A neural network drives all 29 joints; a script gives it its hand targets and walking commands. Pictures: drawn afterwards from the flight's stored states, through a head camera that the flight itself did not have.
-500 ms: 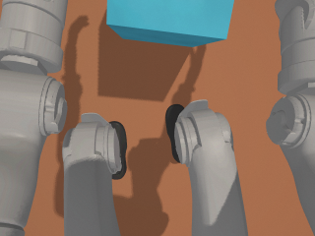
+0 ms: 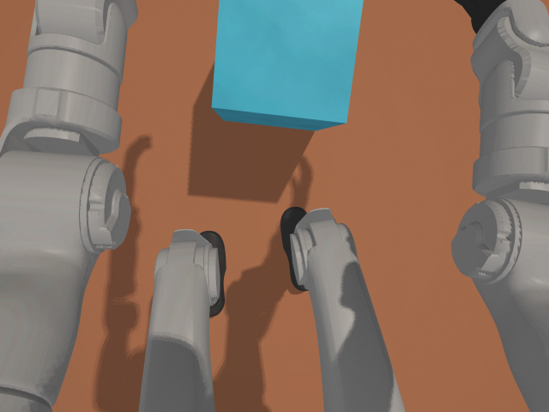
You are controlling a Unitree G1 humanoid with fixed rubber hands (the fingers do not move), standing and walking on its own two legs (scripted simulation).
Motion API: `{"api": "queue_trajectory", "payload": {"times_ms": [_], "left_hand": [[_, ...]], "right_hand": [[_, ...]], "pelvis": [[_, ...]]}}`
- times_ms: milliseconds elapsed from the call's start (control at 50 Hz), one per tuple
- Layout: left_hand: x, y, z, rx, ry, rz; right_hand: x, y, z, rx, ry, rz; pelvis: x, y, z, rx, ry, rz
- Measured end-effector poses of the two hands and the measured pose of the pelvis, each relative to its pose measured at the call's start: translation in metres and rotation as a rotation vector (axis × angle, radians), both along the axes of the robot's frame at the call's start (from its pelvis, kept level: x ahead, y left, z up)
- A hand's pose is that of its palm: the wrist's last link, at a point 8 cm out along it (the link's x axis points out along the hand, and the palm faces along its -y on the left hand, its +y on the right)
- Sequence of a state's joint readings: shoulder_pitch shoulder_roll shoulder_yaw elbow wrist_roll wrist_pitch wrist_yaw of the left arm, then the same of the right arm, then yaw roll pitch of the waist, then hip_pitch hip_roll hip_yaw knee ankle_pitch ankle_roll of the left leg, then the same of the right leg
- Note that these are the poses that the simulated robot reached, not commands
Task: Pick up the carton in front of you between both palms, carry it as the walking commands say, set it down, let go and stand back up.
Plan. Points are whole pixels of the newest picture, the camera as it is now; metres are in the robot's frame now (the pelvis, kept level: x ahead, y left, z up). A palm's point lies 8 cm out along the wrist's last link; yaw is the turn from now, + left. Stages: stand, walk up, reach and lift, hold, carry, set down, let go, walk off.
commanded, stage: set down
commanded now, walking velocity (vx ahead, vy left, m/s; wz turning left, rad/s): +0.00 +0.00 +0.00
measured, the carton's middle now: (279, 66) +0.54 -0.10 -0.39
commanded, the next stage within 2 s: let go in 0.32 s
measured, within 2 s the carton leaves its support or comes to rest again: neither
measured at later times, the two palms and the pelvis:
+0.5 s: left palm out of the picture +0.58 +0.09 +0.04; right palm out of the picture +0.49 -0.30 +0.04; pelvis +0.03 -0.01 +0.14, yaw +0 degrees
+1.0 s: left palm out of the picture +0.40 +0.15 +0.13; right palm out of the picture +0.33 -0.28 +0.15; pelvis +0.08 -0.02 +0.23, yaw -2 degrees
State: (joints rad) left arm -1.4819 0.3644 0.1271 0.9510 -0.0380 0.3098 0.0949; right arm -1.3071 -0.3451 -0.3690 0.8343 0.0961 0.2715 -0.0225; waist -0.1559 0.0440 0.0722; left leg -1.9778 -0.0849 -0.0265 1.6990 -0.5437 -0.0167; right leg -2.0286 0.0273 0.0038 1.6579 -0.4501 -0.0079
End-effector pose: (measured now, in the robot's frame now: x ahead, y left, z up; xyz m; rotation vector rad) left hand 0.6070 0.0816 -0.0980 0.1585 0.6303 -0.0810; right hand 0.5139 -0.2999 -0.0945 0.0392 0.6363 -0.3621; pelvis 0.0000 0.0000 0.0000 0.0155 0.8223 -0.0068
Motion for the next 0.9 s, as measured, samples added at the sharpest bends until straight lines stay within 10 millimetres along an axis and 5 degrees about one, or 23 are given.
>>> {"api": "queue_trajectory", "payload": {"times_ms": [280,440,700,900], "left_hand": [[-0.001,0.002,0.093,-0.002,0.01,-0.005],[-0.013,0.007,0.128,0.012,0.024,0.009],[-0.12,0.036,0.168,0.087,0.076,0.118],[-0.176,0.056,0.214,0.09,0.087,0.091]], "right_hand": [[-0.005,-0.003,0.091,0.013,-0.006,0.004],[-0.012,0.001,0.125,-0.005,0.016,0.047],[-0.088,0.008,0.172,-0.074,0.148,0.255],[-0.154,0.011,0.22,-0.066,0.166,0.266]], "pelvis": [[0.015,0.0,0.082,0.004,-0.007,-0.008],[0.022,-0.003,0.123,0.006,-0.025,-0.008],[0.048,-0.017,0.187,0.011,-0.171,-0.005],[0.07,-0.021,0.219,0.002,-0.338,-0.022]]}}
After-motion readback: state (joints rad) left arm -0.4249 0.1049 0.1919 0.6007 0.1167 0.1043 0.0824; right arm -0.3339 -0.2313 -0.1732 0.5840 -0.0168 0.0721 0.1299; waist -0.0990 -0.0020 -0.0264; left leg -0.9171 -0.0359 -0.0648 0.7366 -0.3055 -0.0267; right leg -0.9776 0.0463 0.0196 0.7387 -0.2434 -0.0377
